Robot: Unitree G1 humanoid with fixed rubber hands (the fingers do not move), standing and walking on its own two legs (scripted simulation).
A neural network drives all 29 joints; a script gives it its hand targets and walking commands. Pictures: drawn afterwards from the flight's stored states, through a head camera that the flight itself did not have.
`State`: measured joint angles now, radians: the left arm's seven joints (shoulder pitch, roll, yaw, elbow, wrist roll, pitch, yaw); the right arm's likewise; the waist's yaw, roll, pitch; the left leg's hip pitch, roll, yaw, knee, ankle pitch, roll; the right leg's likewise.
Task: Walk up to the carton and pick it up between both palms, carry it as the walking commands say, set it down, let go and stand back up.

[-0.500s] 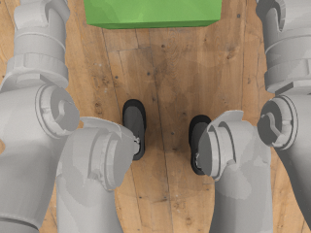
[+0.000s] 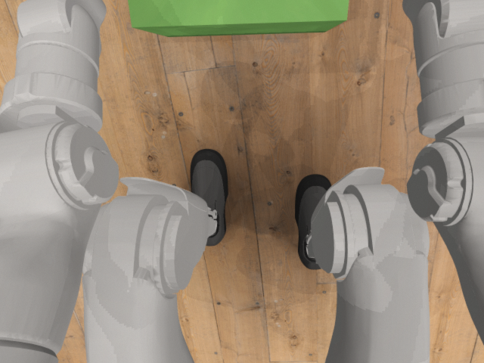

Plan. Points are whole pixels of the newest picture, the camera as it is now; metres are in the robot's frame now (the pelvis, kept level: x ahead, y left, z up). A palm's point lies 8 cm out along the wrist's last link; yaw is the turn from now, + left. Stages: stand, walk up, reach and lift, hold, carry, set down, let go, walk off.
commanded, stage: set down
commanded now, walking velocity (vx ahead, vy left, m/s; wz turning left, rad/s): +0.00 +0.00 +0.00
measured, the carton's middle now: out of the picture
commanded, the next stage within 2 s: let go in 1.88 s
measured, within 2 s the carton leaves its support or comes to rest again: neither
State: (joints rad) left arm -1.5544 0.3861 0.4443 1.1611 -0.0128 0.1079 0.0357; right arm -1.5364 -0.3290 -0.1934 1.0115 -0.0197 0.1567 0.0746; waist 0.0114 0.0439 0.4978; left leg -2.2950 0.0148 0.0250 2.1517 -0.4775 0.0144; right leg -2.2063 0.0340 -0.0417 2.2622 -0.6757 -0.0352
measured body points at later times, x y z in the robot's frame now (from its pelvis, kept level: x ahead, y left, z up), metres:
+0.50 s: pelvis +0.00 +0.00 -0.01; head +0.39 -0.02 +0.20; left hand +0.55 +0.22 -0.21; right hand +0.57 -0.17 -0.21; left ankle +0.14 +0.11 -0.33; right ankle +0.09 -0.10 -0.33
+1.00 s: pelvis -0.01 +0.00 +0.04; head +0.35 -0.01 +0.29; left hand +0.55 +0.24 -0.10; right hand +0.59 -0.17 -0.09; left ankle +0.14 +0.11 -0.33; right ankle +0.09 -0.10 -0.33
